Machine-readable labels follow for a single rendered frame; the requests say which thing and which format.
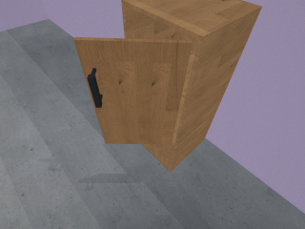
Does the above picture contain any cupboard door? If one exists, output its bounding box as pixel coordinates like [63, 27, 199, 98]
[73, 37, 193, 145]

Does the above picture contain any handle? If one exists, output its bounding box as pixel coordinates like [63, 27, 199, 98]
[87, 68, 103, 108]

